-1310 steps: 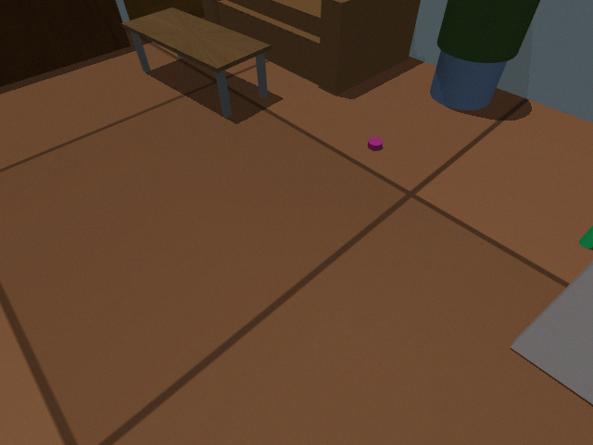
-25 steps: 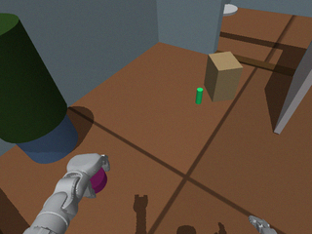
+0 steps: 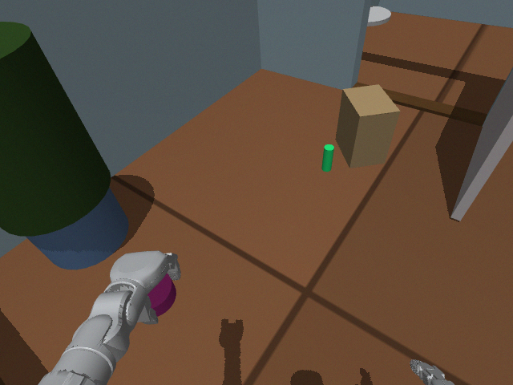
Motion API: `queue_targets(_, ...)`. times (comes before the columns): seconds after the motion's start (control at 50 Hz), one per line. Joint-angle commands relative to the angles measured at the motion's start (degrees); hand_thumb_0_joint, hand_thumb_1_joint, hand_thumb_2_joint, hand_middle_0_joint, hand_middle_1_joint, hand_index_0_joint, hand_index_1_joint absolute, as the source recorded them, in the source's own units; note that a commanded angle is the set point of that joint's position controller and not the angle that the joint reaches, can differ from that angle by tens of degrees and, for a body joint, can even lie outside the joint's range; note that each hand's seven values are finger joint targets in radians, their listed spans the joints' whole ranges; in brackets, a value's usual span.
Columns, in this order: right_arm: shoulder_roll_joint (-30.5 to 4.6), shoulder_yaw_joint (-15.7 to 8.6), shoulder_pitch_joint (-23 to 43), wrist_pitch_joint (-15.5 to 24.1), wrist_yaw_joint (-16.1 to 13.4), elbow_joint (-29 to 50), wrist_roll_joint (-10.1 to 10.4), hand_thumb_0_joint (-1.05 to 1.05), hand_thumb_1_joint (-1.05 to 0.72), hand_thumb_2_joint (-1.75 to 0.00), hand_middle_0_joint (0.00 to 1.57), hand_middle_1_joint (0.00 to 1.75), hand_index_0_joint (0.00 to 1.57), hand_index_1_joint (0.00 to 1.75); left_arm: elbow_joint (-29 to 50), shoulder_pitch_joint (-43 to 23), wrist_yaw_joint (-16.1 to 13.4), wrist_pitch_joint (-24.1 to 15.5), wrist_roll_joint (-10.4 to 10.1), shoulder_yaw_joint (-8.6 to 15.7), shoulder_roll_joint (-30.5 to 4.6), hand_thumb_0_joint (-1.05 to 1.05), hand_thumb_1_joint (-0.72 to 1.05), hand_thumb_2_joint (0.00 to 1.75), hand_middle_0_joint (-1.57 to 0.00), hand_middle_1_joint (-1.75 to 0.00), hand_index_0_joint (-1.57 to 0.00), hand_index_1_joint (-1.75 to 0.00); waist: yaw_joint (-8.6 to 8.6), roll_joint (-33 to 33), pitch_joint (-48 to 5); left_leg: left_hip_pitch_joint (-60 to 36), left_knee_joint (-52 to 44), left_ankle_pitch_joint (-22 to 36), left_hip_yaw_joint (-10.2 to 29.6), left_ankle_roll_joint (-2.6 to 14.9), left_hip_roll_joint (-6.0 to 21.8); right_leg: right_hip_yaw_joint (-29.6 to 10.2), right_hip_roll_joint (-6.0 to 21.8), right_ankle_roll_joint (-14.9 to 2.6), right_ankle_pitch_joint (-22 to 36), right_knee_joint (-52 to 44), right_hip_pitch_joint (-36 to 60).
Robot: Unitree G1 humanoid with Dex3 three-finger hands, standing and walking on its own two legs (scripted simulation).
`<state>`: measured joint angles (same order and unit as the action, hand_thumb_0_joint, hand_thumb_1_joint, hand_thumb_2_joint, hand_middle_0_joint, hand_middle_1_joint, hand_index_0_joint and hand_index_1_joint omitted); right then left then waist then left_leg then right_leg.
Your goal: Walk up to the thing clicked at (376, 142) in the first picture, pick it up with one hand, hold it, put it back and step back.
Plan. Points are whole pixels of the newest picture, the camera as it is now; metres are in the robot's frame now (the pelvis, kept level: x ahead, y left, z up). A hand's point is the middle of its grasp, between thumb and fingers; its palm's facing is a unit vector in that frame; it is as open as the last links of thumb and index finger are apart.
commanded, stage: crouch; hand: left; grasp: from above
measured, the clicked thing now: (152, 292) +0.31 +0.23 -0.06
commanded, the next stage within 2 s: none
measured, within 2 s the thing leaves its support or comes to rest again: neither
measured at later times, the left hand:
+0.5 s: hand (158, 313) +0.30 +0.23 -0.12, palm faces -0.44 +0.00 -0.90, open 9.6 cm
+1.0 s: hand (187, 329) +0.36 +0.25 -0.37, palm faces -0.45 +0.01 -0.90, open 9.5 cm
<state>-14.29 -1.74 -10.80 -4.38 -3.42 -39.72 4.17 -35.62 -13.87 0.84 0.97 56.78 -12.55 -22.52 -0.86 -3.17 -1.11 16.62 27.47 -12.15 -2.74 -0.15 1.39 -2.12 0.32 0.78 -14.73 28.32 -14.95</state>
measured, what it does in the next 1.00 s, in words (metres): lowers itself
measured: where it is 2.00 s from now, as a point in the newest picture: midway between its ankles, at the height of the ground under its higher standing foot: outside the picture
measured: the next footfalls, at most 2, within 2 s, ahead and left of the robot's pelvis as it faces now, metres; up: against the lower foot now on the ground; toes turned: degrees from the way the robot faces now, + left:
none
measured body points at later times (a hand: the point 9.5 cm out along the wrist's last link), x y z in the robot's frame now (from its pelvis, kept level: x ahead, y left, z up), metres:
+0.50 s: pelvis -0.01 +0.00 -0.04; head +0.04 +0.00 +0.41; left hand +0.32 +0.23 -0.07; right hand +0.12 -0.27 -0.15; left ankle +0.02 +0.12 -0.74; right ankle +0.00 -0.13 -0.74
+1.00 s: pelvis -0.06 +0.01 -0.24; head +0.11 +0.02 +0.17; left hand +0.37 +0.24 -0.32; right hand -0.02 -0.26 -0.37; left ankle +0.02 +0.12 -0.74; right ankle +0.00 -0.13 -0.74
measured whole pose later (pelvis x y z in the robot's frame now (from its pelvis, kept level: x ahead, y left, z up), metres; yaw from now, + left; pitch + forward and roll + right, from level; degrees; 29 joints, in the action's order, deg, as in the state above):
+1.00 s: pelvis -0.06 +0.01 -0.24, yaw -1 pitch +33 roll -4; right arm -12.6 -3.1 -13.0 0.5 0.2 -42.8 -3.2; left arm -70.9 -42.3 -19.1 -4.3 66.7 -2.1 -27.1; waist 7.4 -3.6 -11.8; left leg 100.1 99.6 -33.3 2.0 1.0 2.5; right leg 0.7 -1.1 1.8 -36.6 98.4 -95.4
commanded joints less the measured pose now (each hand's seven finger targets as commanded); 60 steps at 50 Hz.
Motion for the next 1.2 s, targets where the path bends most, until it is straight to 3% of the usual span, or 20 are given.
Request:
queue_targets(0.0, -7.7, -2.5, 4.9, 2.4, -0.5, 8.2, 0.1, 0.0, -0.91, -0.9, 0.2, 0.3, 0.2, 0.3, 9.5, -17.5, -2.1, 0.0, 0.1, 5.3, -11.2, 0.0, 0.52, 0.75, -0.85, -0.84, -0.89, -0.79, -0.05, 2.9, -12.8, -8.8, -2.9, 10.2, 0.4, 0.78, -1.6, 1.3, -2.3, -1.52, 9.6, -4.3, 0.3)
queue_targets(0.02, -7.6, -2.4, 5.0, 2.4, -0.5, 8.3, 0.0, 0.0, -0.91, -0.9, 0.2, 0.3, 0.2, 0.3, 8.6, -16.0, -2.0, 0.0, 0.0, 6.3, -11.9, 0.0, 0.52, 0.74, -0.85, -0.81, -0.89, -0.77, -0.24, 2.9, -11.9, -8.2, -3.0, 9.3, 0.3, 0.91, -1.7, 1.3, -2.1, -1.45, 8.9, -4.7, 0.5)
queue_targets(0.06, -7.4, -2.4, 5.1, 2.4, -0.4, 8.6, 0.1, 0.0, -0.93, -0.91, 0.2, 0.3, 0.2, 0.3, 10.8, -17.5, -1.8, -0.3, 0.0, 5.2, -11.1, 0.0, 0.6, 0.65, -0.87, -0.87, -0.95, -0.79, 0.07, 2.0, -13.3, -9.2, -3.0, 9.6, 0.2, 0.95, -1.8, 1.1, -2.0, -1.45, 9.4, -4.6, 0.5)
queue_targets(0.08, -7.5, -2.3, 5.3, 2.3, -0.5, 8.9, 0.2, 0.0, -0.88, -0.9, 0.2, 0.3, 0.2, 0.3, 10.5, -16.2, -1.8, -0.2, -0.1, 5.7, -11.3, 0.0, 0.52, 0.66, -0.79, -0.82, -0.87, -0.76, 0.11, 2.6, -12.9, -9.5, -3.0, 9.8, 0.2, 1.0, -1.8, 1.1, -2.0, -1.35, 9.6, -4.8, 0.7)
queue_targets(0.16, -7.3, -2.3, 4.6, 2.0, -0.4, 8.6, -0.1, 0.0, -0.89, -0.9, 0.2, 0.3, 0.2, 0.3, 7.5, -14.6, -2.8, -0.8, 0.6, 5.6, -10.3, 0.0, 0.51, 0.72, -0.84, -0.79, -0.88, -0.75, 0.88, 4.8, -10.8, -7.7, -2.3, 9.3, 0.2, 1.32, -2.0, 1.1, -1.8, -1.09, 9.6, -4.7, -0.3)
queue_targets(0.3, -7.6, -2.8, 2.5, 1.5, 0.3, 6.4, -1.3, 0.0, -0.89, -0.9, 0.2, 0.3, 0.2, 0.3, -1.1, -17.6, -9.7, -3.4, 3.7, 6.3, -9.6, 0.0, 0.53, 0.71, -0.87, -0.76, -0.9, -0.73, 2.38, 5.0, -10.5, -1.6, 3.6, 6.6, 0.2, 1.02, -2.4, 1.2, -1.5, -1.18, 7.4, 0.4, -7.2)
queue_targets(0.44, -8.6, -4.5, -2.9, 2.3, 1.8, 4.3, -3.1, 0.0, -0.9, -0.9, 0.2, 0.3, 0.2, 0.3, -12.5, -27.9, -17.6, -4.5, 7.5, 5.0, -7.5, 0.0, 0.57, 0.71, -0.9, -0.78, -0.94, -0.74, 5.14, 2.7, -20.0, 12.4, 21.0, 3.8, 0.7, 0.44, -1.9, 1.5, -1.9, -1.68, 4.7, 16.5, -23.8)
queue_targets(0.48, -9.1, -5.0, -3.8, 2.7, 2.1, 4.5, -3.4, 0.0, -0.9, -0.9, 0.2, 0.3, 0.2, 0.3, -14.8, -31.7, -19.6, -4.6, 8.4, 5.8, -8.4, 0.0, 0.55, 0.72, -0.88, -0.8, -0.93, -0.75, 5.18, 1.8, -22.5, 17.8, 26.0, 2.7, 0.8, 0.56, -1.7, 1.7, -2.2, -1.93, 3.6, 21.1, -28.9)
queue_targets(0.5, -9.2, -5.0, -4.2, 2.9, 2.2, 4.4, -3.5, 0.0, -0.9, -0.9, 0.2, 0.3, 0.2, 0.3, -19.4, -30.1, -20.3, -4.3, 8.7, 5.6, -7.4, 0.0, 0.57, 0.69, -0.89, -0.78, -0.94, -0.74, 5.7, 3.0, -22.0, 21.3, 28.1, 1.5, 1.2, 0.67, -1.7, 2.2, -2.3, -2.03, 2.3, 23.5, -31.2)
queue_targets(0.54, -9.4, -5.4, -4.3, 3.3, 2.3, 4.8, -3.9, 0.0, -0.9, -0.9, 0.2, 0.3, 0.2, 0.3, -18.8, -33.5, -21.6, -4.6, 9.2, 7.0, -10.0, 0.0, 0.56, 0.76, -0.88, -0.83, -0.93, -0.79, 4.92, 0.5, -25.4, 26.5, 31.8, -1.8, 1.3, 0.51, -1.9, 2.5, -2.4, -2.4, -0.5, 27.6, -35.6)
queue_targets(0.64, -9.7, -5.7, -6.1, 4.6, 2.1, 3.8, -5.0, 0.0, -0.9, -0.9, 0.2, 0.3, 0.2, 0.3, -22.5, -37.7, -23.7, -4.2, 9.7, 8.4, -11.1, 0.0, 0.56, 0.77, -0.89, -0.81, -0.93, -0.77, 6.05, -1.5, -33.2, 36.5, 42.0, -5.2, 2.5, 1.01, -1.6, 3.7, -2.7, -2.79, -3.7, 38.6, -46.7)
queue_targets(0.74, -10.2, -6.2, -7.1, 5.3, 1.7, 3.1, -5.9, 0.0, -0.9, -0.9, 0.2, 0.3, 0.2, 0.3, -21.5, -42.1, -24.5, -3.6, 9.8, 11.6, -15.2, 0.0, 0.51, 0.75, -0.87, -0.8, -0.9, -0.76, 6.55, -2.2, -39.2, 44.2, 48.8, -9.9, 3.8, 1.08, -1.0, 4.3, -2.7, -3.0, -7.8, 46.2, -54.8)
queue_targets(0.8, -10.3, -6.0, -7.8, 5.8, 2.0, 2.1, -6.5, 0.0, -0.9, -0.9, 0.2, 0.3, 0.2, 0.3, -26.5, -40.9, -23.6, -2.9, 9.2, 11.2, -13.7, 0.0, 0.52, 0.73, -0.87, -0.8, -0.91, -0.76, 7.81, -1.1, -39.4, 49.1, 53.0, -10.7, 4.7, 1.38, -0.6, 5.0, -2.8, -3.0, -8.9, 50.5, -60.3)
queue_targets(0.84, -10.6, -6.2, -8.1, 6.0, 2.1, 1.7, -6.8, 0.0, -0.9, -0.9, 0.2, 0.3, 0.2, 0.3, -24.6, -43.8, -23.1, -3.5, 9.4, 12.9, -16.8, 0.0, 0.53, 0.73, -0.87, -0.78, -0.91, -0.74, 7.03, -4.0, -42.9, 49.2, 54.8, -11.2, 5.6, 1.03, -0.6, 5.3, -2.8, -3.43, -10.1, 53.7, -63.4)
queue_targets(0.94, -10.3, -5.4, -8.9, 6.8, 2.8, 0.9, -7.3, 0.0, -0.9, -0.9, 0.2, 0.3, 0.2, 0.3, -29.3, -46.6, -22.0, -5.8, 9.6, 12.3, -15.7, 0.0, 0.58, 0.7, -0.9, -0.76, -0.95, -0.71, 10.72, -0.2, -38.8, 61.0, 61.7, -20.1, 6.1, 1.58, -0.9, 5.8, -2.9, -3.1, -16.8, 57.8, -71.6)
queue_targets(0.96, -10.4, -5.3, -8.7, 7.1, 3.0, 1.0, -7.4, 0.0, -0.89, -0.89, 0.2, 0.3, 0.2, 0.3, -27.3, -48.6, -22.1, -6.4, 9.6, 12.8, -17.0, 0.0, 0.57, 0.67, -0.87, -0.78, -0.93, -0.72, 10.31, -1.5, -40.6, 61.5, 62.6, -20.8, 6.4, 1.4, -0.9, 6.0, -2.8, -3.2, -17.6, 59.3, -73.1)
queue_targets(0.98, -10.5, -5.0, -8.4, 7.4, 3.1, 0.7, -7.6, 0.0, -0.89, -0.9, 0.2, 0.3, 0.2, 0.3, -26.9, -48.8, -22.4, -6.9, 10.3, 13.8, -19.4, 0.0, 0.56, 0.68, -0.87, -0.77, -0.93, -0.72, 9.51, -3.6, -41.7, 61.2, 63.6, -20.5, 6.5, 1.18, -0.8, 6.1, -2.7, -3.33, -17.5, 60.9, -74.6)
queue_targets(1.04, -11.1, -4.6, -8.5, 7.8, 4.0, 0.2, -8.1, 0.0, -0.9, -0.9, 0.2, 0.3, 0.2, 0.3, -26.8, -50.4, -23.2, -8.0, 12.1, 14.0, -19.6, 0.0, 0.59, 0.67, -0.9, -0.75, -0.95, -0.69, 9.77, -7.1, -46.1, 60.8, 66.7, -18.1, 7.6, 0.7, -0.7, 7.2, -2.7, -3.53, -15.9, 65.8, -79.1)
queue_targets(1.1, -11.1, -4.0, -8.9, 8.1, 4.7, -1.0, -8.6, 0.0, -0.9, -0.9, 0.2, 0.3, 0.2, 0.3, -26.9, -52.5, -24.4, -8.7, 13.0, 15.1, -22.2, 0.0, 0.57, 0.68, -0.9, -0.73, -0.95, -0.68, 9.92, -9.5, -47.7, 62.2, 70.4, -15.4, 6.7, 0.81, -0.6, 7.3, -2.9, -3.51, -13.8, 68.5, -81.0)
queue_targets(1.18, -11.3, -3.8, -9.0, 8.5, 5.7, -1.8, -9.5, 0.0, -0.9, -0.9, 0.2, 0.3, 0.2, 0.3, -30.3, -53.4, -25.7, -8.2, 13.0, 15.3, -22.0, 0.0, 0.56, 0.67, -0.89, -0.74, -0.94, -0.69, 10.78, -10.2, -46.6, 64.0, 74.0, -15.0, 6.5, 0.91, -0.2, 7.9, -2.8, -3.23, -13.1, 71.0, -84.2)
